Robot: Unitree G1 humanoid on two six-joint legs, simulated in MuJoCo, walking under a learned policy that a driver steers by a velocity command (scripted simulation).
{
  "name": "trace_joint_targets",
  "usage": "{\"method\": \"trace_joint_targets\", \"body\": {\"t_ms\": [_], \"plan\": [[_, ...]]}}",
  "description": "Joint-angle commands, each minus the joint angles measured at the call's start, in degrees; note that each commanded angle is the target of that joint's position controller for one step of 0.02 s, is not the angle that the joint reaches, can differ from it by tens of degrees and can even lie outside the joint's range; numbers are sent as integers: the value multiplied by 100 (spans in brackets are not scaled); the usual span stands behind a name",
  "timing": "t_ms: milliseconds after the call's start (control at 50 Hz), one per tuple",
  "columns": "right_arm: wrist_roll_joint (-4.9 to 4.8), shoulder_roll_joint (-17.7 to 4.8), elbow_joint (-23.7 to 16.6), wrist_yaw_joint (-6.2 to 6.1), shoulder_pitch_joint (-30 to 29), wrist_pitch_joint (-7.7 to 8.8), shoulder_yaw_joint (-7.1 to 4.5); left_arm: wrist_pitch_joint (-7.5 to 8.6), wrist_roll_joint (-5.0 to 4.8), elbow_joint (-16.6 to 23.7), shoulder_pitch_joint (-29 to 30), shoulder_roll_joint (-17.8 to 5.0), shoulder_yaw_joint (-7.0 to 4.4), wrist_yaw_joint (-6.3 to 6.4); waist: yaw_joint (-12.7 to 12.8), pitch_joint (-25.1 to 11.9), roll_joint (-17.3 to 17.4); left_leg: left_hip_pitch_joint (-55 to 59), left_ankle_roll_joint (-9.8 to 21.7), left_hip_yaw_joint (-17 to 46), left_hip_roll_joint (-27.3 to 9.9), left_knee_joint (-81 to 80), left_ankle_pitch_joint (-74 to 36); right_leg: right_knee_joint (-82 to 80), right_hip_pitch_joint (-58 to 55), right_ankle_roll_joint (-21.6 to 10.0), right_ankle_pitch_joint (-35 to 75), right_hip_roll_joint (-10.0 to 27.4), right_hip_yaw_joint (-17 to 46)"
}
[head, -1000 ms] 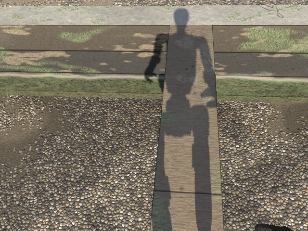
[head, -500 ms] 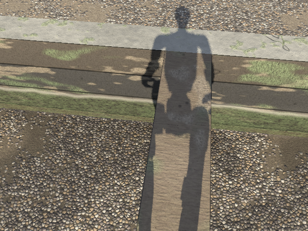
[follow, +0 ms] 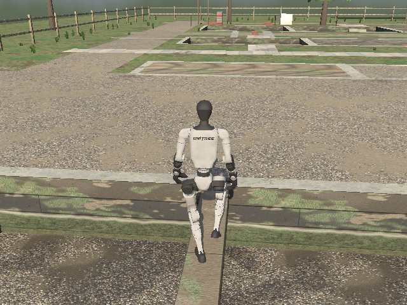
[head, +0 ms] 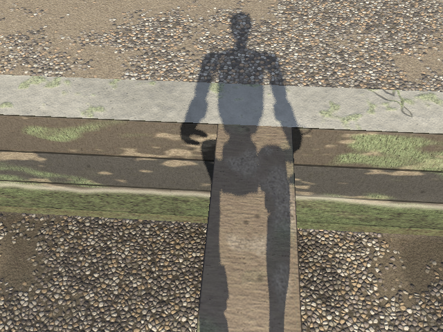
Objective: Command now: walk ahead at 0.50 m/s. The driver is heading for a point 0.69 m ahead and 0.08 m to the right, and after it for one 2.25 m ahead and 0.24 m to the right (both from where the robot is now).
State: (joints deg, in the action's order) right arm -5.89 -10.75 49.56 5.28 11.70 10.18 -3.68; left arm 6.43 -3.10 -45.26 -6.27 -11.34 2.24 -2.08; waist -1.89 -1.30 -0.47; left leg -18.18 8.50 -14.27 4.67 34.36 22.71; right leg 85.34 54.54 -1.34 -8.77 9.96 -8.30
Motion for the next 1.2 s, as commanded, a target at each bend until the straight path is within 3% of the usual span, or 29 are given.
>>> {"method": "trace_joint_targets", "body": {"t_ms": [20,120,160,180,200,220,240,280,340,400,460,580,640,660,680,700,720,740,760,820,880,960,1000,1040,1060,1080,1120,1160,1200], "plan": [[113,-216,-341,161,-433,33,97,91,41,707,1046,96,137,-165,-4,-169,146,-392,-32,1148,-1173,-1528,-1775,-949,-565,44,423,-107,-606],[299,-865,23,187,244,-16,-10,172,-124,933,1548,-181,112,-455,-178,53,571,299,140,1178,-1292,-1598,-2201,-3768,-2273,-27,-1012,-1054,-1138],[686,-1005,-66,154,-291,-27,37,199,23,476,226,-658,-95,-510,640,-444,487,1067,113,1128,-1190,-178,-3748,-4990,-3396,-250,-884,-1232,-668],[821,-1128,-171,127,-577,-41,54,254,67,103,-908,-864,-256,-529,1435,-885,260,749,0,867,-1062,1119,-3729,-5846,-4709,-340,-238,-1264,-675],[752,-869,-159,131,-414,-117,127,331,-110,94,-1336,-1091,-356,-371,1546,-1836,-93,-438,-144,687,-849,2758,-251,-5518,-6541,-171,-1699,-251,325],[69,-468,-479,122,-243,-150,83,355,-222,398,-890,-1194,-344,-423,1003,-1844,-776,-3226,-357,924,-172,4788,2083,-6049,-7837,6,-2312,1414,3364],[-282,-751,-402,101,208,-177,83,299,-163,345,-803,-766,-335,-546,1043,-1822,-596,-4803,-476,1166,-276,5650,629,-6822,-8290,-192,-224,1672,4739],[93,-986,-506,-175,4,-340,153,436,-170,504,52,-533,-433,-455,645,-1569,119,-4652,-881,1051,-981,6621,-230,-6176,-6954,-181,1709,1440,3099],[234,-269,-610,-289,-301,-355,484,457,-551,284,489,156,-281,-320,77,-224,514,-2976,-914,689,-1397,5767,-772,-6640,-3083,-624,-497,522,1289],[365,85,-1015,-286,-1149,-338,644,364,-275,195,597,-156,-365,-345,158,-418,252,-2689,-810,208,-1151,4917,-1692,-6838,-2807,-708,-643,-72,601],[438,-75,-1205,-194,-1627,-289,633,280,-57,-6,-13,-386,-456,-438,439,-505,-68,-2902,-799,-23,-959,4127,-1535,-6659,-3813,-648,481,-111,534],[232,-132,-1648,213,-2782,-285,677,238,201,-340,-822,-756,-543,-397,780,14,-246,-3014,-771,-325,-343,1768,-654,-6523,-5524,-655,2237,1,649],[430,-532,-1270,301,-1513,-206,454,182,361,-206,-510,-988,-505,-367,-69,-495,-150,-403,-303,-351,347,265,-572,-5127,-4997,-390,4680,-178,189],[417,-823,-818,316,-169,-143,257,158,427,-117,-232,-1148,-504,-321,-905,-947,-148,937,-159,-124,178,-689,-1197,-4014,-4582,-304,4435,-242,31],[268,-1026,-465,170,814,-64,97,165,446,-79,-108,-1025,-455,-274,-1360,-1676,100,3017,-258,569,-614,-720,-742,-2485,-3173,-213,1067,-448,-41],[-3,-1286,-828,104,287,-3,80,151,-15,85,-456,-485,-398,-278,-693,-2127,1269,4336,-757,3192,-2339,-313,-291,-209,-968,-274,-3930,-1115,184],[47,-730,-1077,248,87,43,155,201,-464,12,-971,-719,-416,-286,-614,-2045,686,4896,-532,5163,-2937,-1007,-2808,544,918,-326,-2566,-1234,652],[209,-571,-1219,230,-450,115,145,179,-399,78,-856,-944,-434,-135,-428,-1789,363,4426,-671,4593,-2856,-907,-5224,1235,1258,-95,-1773,-1048,600],[223,-475,-1246,188,-678,184,77,151,-133,182,-733,-971,-385,11,-195,-1682,-170,3833,-932,3515,-2758,-459,-6830,1414,1050,70,-1409,-801,601],[31,424,-931,13,-1211,157,360,70,69,191,-703,-172,-39,237,539,-548,-567,-94,-829,1629,-1850,-888,-4467,276,-884,115,-593,-151,221],[123,-85,-647,-39,-1088,36,265,56,52,660,270,156,111,164,283,-570,51,-775,-454,716,-1113,-1372,-3945,-938,-1590,129,144,-396,-540],[259,-566,-349,-46,-451,-167,121,90,-14,1067,895,-18,109,-46,32,-444,485,-258,-89,639,-1076,-1320,-4445,-3691,-2947,185,-617,-1183,-1017],[459,-745,-274,-128,-703,-204,46,97,58,872,294,-192,71,-70,443,-579,805,724,-144,910,-1216,-850,-4276,-4655,-3100,-23,-490,-1190,-589],[724,-634,-378,-191,-1027,-240,106,143,120,190,-1178,-482,-113,-119,1309,-1141,143,864,-387,816,-888,713,-3079,-6200,-4642,-90,700,-1129,-323],[636,-88,-437,-176,-836,-335,259,185,45,190,-1222,-761,-155,38,1161,-1872,-625,-96,-475,548,-542,2218,805,-5635,-6045,229,1773,198,803],[97,-99,-470,-255,-524,-421,99,155,208,538,-396,-330,27,-80,587,-1647,-321,-2177,-599,844,-83,3408,1567,-5787,-6788,200,4605,1294,2644],[188,-525,-185,-388,206,-549,110,26,252,741,160,251,107,-194,490,-1999,-257,-2783,-818,940,-589,4341,795,-5839,-6455,-136,4849,1255,2513],[256,-260,-263,-470,-92,-698,232,150,89,643,392,680,158,-116,282,-1206,234,-1888,-994,1069,-1080,3845,40,-6183,-4594,189,2522,806,1835],[372,54,-466,-465,-219,-724,346,139,-65,676,567,658,118,55,128,-965,179,-858,-1031,835,-927,3480,-357,-6527,-3338,69,2180,400,1177]]}}
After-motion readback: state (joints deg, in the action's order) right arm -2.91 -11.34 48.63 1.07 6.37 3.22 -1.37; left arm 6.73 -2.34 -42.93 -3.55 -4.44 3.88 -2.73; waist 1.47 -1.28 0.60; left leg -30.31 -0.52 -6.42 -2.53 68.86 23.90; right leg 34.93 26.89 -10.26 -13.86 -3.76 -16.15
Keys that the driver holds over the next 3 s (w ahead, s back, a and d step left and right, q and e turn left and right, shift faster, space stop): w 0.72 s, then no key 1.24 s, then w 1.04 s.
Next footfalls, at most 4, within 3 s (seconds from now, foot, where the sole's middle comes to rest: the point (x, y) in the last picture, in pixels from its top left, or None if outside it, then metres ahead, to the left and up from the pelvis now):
0.20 right None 0.27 -0.07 -0.75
0.68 left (240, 299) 0.55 -0.03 -0.75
1.06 right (260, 238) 0.75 -0.11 -0.75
1.38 left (232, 251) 0.71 -0.02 -0.75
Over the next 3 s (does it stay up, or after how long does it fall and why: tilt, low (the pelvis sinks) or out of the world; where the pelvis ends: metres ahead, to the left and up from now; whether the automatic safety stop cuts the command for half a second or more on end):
stays up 1.09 -0.13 -0.04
